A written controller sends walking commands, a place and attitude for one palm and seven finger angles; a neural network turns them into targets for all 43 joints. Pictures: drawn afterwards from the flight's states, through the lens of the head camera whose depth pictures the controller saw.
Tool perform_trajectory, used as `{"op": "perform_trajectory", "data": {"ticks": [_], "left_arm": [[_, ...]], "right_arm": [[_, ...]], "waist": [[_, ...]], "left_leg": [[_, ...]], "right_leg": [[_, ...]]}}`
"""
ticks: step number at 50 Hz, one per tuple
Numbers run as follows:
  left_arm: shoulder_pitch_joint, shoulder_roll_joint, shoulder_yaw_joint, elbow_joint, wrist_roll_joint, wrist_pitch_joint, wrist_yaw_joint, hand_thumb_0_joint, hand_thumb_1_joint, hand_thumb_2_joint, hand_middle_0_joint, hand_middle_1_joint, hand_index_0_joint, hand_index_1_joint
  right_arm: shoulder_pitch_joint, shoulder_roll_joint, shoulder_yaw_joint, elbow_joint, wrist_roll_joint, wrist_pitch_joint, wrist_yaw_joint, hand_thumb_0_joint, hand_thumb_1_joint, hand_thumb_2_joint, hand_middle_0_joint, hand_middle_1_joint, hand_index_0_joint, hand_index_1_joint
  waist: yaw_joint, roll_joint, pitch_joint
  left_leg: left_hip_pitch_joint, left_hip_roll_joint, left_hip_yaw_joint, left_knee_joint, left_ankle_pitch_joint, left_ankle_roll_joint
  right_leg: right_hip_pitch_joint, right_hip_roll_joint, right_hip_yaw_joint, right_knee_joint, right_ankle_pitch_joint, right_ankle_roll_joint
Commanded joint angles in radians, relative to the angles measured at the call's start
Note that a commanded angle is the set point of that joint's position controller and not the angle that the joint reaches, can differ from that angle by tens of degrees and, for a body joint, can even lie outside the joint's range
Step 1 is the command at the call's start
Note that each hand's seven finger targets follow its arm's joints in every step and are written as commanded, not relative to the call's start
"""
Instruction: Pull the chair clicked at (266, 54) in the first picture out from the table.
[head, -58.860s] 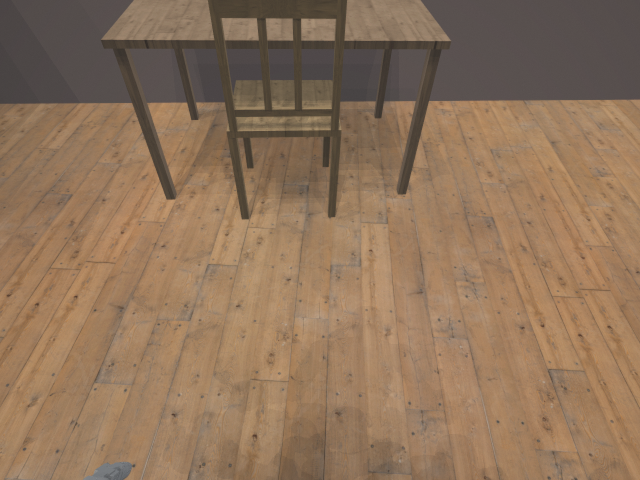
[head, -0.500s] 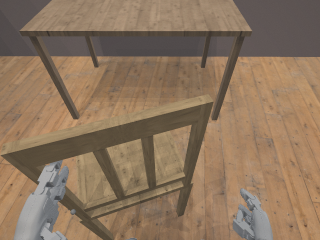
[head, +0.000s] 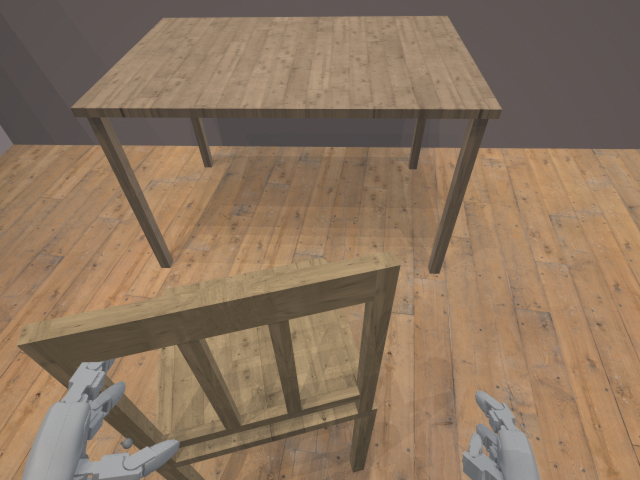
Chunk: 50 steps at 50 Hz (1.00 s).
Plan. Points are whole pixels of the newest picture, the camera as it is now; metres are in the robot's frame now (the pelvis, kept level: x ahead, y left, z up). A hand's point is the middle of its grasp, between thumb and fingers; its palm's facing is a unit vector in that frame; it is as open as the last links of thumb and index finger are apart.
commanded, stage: draw the hand back to the body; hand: left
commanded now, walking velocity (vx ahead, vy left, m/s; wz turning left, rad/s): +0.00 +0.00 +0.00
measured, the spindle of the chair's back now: (214, 386) +0.26 +0.19 -0.07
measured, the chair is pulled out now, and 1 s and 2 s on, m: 0.64 0.63 0.63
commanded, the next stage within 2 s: step back with the hand held close in 0.64 s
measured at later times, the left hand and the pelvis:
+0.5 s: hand (113, 438) +0.15 +0.24 +0.05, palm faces +0.22 -0.86 -0.47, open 7.1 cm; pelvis +0.01 -0.01 +0.00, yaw +1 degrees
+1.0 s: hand (93, 443) +0.14 +0.25 +0.05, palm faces +0.13 -0.84 -0.52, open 6.8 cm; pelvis -0.04 -0.01 +0.01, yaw -1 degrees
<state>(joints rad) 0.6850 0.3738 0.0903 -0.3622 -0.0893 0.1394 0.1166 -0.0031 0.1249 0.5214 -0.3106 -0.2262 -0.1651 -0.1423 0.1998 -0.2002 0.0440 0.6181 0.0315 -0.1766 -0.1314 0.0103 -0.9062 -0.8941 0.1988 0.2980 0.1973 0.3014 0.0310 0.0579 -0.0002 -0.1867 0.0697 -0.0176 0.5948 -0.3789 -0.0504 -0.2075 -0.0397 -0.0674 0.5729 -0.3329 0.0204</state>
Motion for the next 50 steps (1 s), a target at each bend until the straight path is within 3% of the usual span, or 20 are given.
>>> {"op": "perform_trajectory", "data": {"ticks": [1, 13, 18, 21, 22, 25, 28, 31, 32, 38, 39, 40, 41, 42, 46, 47, 48, 50], "left_arm": [[-0.212, 0.24, 0.344, -0.467, 0.042, -0.177, 0.113, 0.0, 0.465, 0.69, -0.14, -0.21, -0.14, -0.21], [-0.337, 0.346, 0.408, -0.607, 0.042, -0.154, 0.14, 0.0, 0.9, 0.9, -0.2, -0.3, -0.2, -0.3], [-0.32, 0.336, 0.402, -0.589, 0.039, -0.149, 0.137, 0.0, 0.9, 0.9, -0.2, -0.3, -0.2, -0.3], [-0.316, 0.34, 0.406, -0.604, 0.043, -0.155, 0.136, 0.0, 0.9, 0.9, -0.2, -0.3, -0.2, -0.3], [-0.303, 0.341, 0.406, -0.579, 0.043, -0.148, 0.136, 0.0, 0.9, 0.9, -0.2, -0.3, -0.2, -0.3], [-0.315, 0.344, 0.406, -0.613, 0.044, -0.157, 0.135, 0.0, 0.9, 0.9, -0.2, -0.3, -0.2, -0.3], [-0.306, 0.335, 0.401, -0.586, 0.042, -0.154, 0.133, 0.0, 0.9, 0.9, -0.2, -0.3, -0.2, -0.3], [-0.32, 0.343, 0.407, -0.597, 0.043, -0.163, 0.133, 0.0, 0.9, 0.9, -0.2, -0.3, -0.2, -0.3], [-0.311, 0.34, 0.403, -0.57, 0.043, -0.156, 0.131, 0.0, 0.9, 0.9, -0.2, -0.3, -0.2, -0.3], [-0.356, 0.326, 0.381, -0.583, 0.042, -0.164, 0.127, 0.0, 0.9, 0.9, -0.2, -0.3, -0.2, -0.3], [-0.519, 0.525, 0.519, -0.547, -0.01, -0.219, 0.089, 0.0, 0.9, 0.9, -0.2, -0.3, -0.2, -0.3], [-0.492, 0.423, 0.454, -0.498, -0.003, -0.212, 0.069, 0.0, 0.9, 0.9, -0.2, -0.3, -0.2, -0.3], [-0.462, 0.406, 0.442, -0.49, -0.003, -0.206, 0.067, 0.0, 0.9, 0.9, -0.2, -0.3, -0.2, -0.3], [-0.484, 0.414, 0.441, -0.506, -0.008, -0.211, 0.063, 0.0, 0.9, 0.9, -0.2, -0.3, -0.2, -0.3], [-0.37, 0.394, 0.446, -0.557, -0.005, -0.23, 0.074, 0.0, 0.9, 0.9, -0.2, -0.3, -0.2, -0.3], [-0.319, 0.399, 0.451, -0.572, -0.008, -0.235, 0.075, 0.0, 0.9, 0.9, -0.2, -0.3, -0.2, -0.3], [-0.283, 0.396, 0.462, -0.601, -0.005, -0.24, 0.079, 0.0, 0.9, 0.9, -0.2, -0.3, -0.2, -0.3], [-0.254, 0.414, 0.478, -0.668, -0.007, -0.251, 0.083, 0.0, 0.9, 0.9, -0.2, -0.3, -0.2, -0.3]], "right_arm": [[-0.123, -0.106, -0.035, -0.144, -0.003, -0.087, -0.001, 0.0, -0.9, -0.9, 0.2, 0.3, 0.2, 0.3], [-0.1, -0.123, -0.036, -0.108, 0.018, -0.123, 0.014, 0.0, -0.9, -0.9, 0.2, 0.3, 0.2, 0.3], [-0.107, -0.123, -0.035, -0.104, 0.02, -0.132, 0.018, 0.0, -0.9, -0.9, 0.2, 0.3, 0.2, 0.3], [-0.102, -0.125, -0.036, -0.099, 0.016, -0.139, 0.023, 0.0, -0.9, -0.9, 0.2, 0.3, 0.2, 0.3], [-0.108, -0.123, -0.037, -0.093, 0.019, -0.138, 0.023, 0.0, -0.9, -0.9, 0.2, 0.3, 0.2, 0.3], [-0.102, -0.125, -0.036, -0.096, 0.016, -0.144, 0.025, 0.0, -0.9, -0.9, 0.2, 0.3, 0.2, 0.3], [-0.107, -0.121, -0.034, -0.095, 0.017, -0.143, 0.026, 0.0, -0.9, -0.9, 0.2, 0.3, 0.2, 0.3], [-0.103, -0.126, -0.035, -0.097, 0.013, -0.147, 0.026, 0.0, -0.9, -0.9, 0.2, 0.3, 0.2, 0.3], [-0.112, -0.124, -0.034, -0.091, 0.016, -0.146, 0.026, 0.0, -0.9, -0.9, 0.2, 0.3, 0.2, 0.3], [-0.099, -0.126, -0.029, -0.092, 0.015, -0.149, 0.026, 0.0, -0.9, -0.9, 0.2, 0.3, 0.2, 0.3], [-0.045, -0.17, -0.071, -0.151, 0.05, -0.081, 0.015, 0.0, -0.9, -0.9, 0.2, 0.3, 0.2, 0.3], [-0.056, -0.143, -0.068, -0.154, 0.049, -0.053, 0.015, 0.0, -0.9, -0.9, 0.2, 0.3, 0.2, 0.3], [-0.074, -0.137, -0.067, -0.162, 0.048, -0.041, 0.017, 0.0, -0.9, -0.9, 0.2, 0.3, 0.2, 0.3], [-0.073, -0.147, -0.064, -0.171, 0.052, -0.032, 0.015, 0.0, -0.9, -0.9, 0.2, 0.3, 0.2, 0.3], [-0.094, -0.147, -0.068, -0.195, 0.039, 0.003, 0.017, 0.0, -0.9, -0.9, 0.2, 0.3, 0.2, 0.3], [-0.113, -0.148, -0.071, -0.199, 0.045, 0.01, 0.017, 0.0, -0.9, -0.9, 0.2, 0.3, 0.2, 0.3], [-0.103, -0.143, -0.071, -0.211, 0.04, 0.018, 0.02, 0.0, -0.9, -0.9, 0.2, 0.3, 0.2, 0.3], [-0.113, -0.144, -0.078, -0.223, 0.035, 0.028, 0.02, 0.0, -0.9, -0.9, 0.2, 0.3, 0.2, 0.3]], "waist": [[0.025, 0.125, -0.141], [0.027, 0.2, -0.171], [0.027, 0.175, -0.167], [0.032, 0.201, -0.204], [0.034, 0.215, -0.184], [0.034, 0.2, -0.205], [0.032, 0.186, -0.18], [0.03, 0.153, -0.2], [0.032, 0.178, -0.181], [0.022, 0.175, -0.168], [0.006, 0.065, -0.018], [-0.009, 0.009, -0.045], [-0.005, 0.008, -0.053], [-0.005, 0.068, -0.08], [0.004, 0.138, -0.219], [0.006, 0.181, -0.251], [0.011, 0.178, -0.29], [0.013, 0.177, -0.299]], "left_leg": [[0.044, -0.029, 0.03, -0.118, 0.376, 0.039], [0.073, -0.028, 0.027, -0.124, 0.465, 0.037], [0.08, -0.024, 0.029, -0.118, 0.478, 0.04], [0.095, -0.023, 0.028, -0.111, 0.502, 0.041], [0.084, -0.023, 0.029, -0.113, 0.495, 0.039], [0.095, -0.02, 0.026, -0.111, 0.509, 0.041], [0.081, -0.023, 0.027, -0.118, 0.474, 0.04], [0.085, -0.022, 0.027, -0.115, 0.465, 0.043], [0.075, -0.024, 0.029, -0.119, 0.446, 0.042], [0.069, -0.026, 0.032, -0.126, 0.42, 0.042], [0.049, 0.019, 0.007, -0.108, 0.421, 0.057], [0.056, 0.017, 0.007, -0.107, 0.401, 0.052], [0.061, 0.014, 0.02, -0.097, 0.416, 0.053], [0.077, 0.012, 0.023, -0.108, 0.444, 0.048], [0.136, 0.045, 0.019, -0.106, 0.639, 0.049], [0.156, 0.05, 0.01, -0.116, 0.666, 0.054], [0.168, 0.064, 0.007, -0.11, 0.691, 0.057], [0.127, 0.077, -0.013, -0.112, 0.695, 0.057]], "right_leg": [[0.116, -0.01, 0.004, -0.096, 0.358, -0.049], [0.148, -0.021, -0.011, -0.081, 0.414, -0.045], [0.139, -0.022, -0.018, -0.075, 0.431, -0.042], [0.147, -0.025, -0.016, -0.066, 0.443, -0.042], [0.144, -0.026, -0.013, -0.071, 0.434, -0.044], [0.143, -0.027, -0.021, -0.063, 0.437, -0.042], [0.135, -0.026, -0.02, -0.072, 0.417, -0.041], [0.138, -0.025, -0.02, -0.068, 0.418, -0.04], [0.133, -0.025, -0.013, -0.075, 0.403, -0.043], [0.127, -0.027, -0.016, -0.081, 0.391, -0.04], [0.01, -0.062, 0.102, -0.142, 0.533, -0.03], [0.047, -0.078, 0.086, -0.146, 0.597, -0.029], [0.059, -0.086, 0.09, -0.143, 0.653, -0.027], [0.078, -0.091, 0.093, -0.125, 0.683, -0.029], [0.159, -0.079, 0.054, -0.064, 0.699, -0.018], [0.169, -0.071, 0.058, -0.049, 0.673, -0.017], [0.179, -0.069, 0.051, -0.044, 0.642, -0.015], [0.192, -0.066, 0.038, -0.028, 0.604, -0.012]]}}
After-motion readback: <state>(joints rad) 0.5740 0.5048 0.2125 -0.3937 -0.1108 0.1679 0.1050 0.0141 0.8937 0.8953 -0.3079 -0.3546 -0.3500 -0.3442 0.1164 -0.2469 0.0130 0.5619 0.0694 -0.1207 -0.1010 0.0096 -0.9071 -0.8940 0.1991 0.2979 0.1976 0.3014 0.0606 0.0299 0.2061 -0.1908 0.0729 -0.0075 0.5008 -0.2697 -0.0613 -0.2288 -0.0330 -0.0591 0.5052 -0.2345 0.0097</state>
